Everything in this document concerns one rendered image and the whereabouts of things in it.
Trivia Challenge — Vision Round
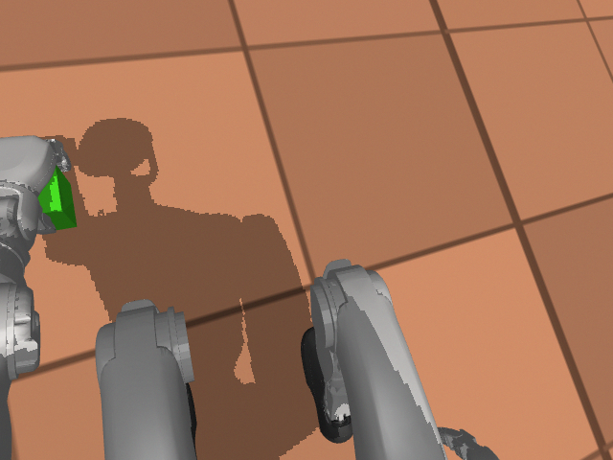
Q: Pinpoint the right robot foot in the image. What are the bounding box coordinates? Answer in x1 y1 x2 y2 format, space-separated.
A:
301 327 352 444

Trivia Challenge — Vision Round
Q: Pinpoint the cube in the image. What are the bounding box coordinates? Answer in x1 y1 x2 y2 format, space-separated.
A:
38 166 77 230

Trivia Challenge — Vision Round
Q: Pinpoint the left robot arm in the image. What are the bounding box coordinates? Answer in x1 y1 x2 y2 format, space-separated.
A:
0 182 40 460

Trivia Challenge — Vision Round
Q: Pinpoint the right robot hand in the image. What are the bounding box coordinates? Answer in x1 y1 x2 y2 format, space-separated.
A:
438 427 500 460

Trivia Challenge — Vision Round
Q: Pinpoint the left robot hand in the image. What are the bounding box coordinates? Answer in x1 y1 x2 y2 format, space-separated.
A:
0 135 72 235

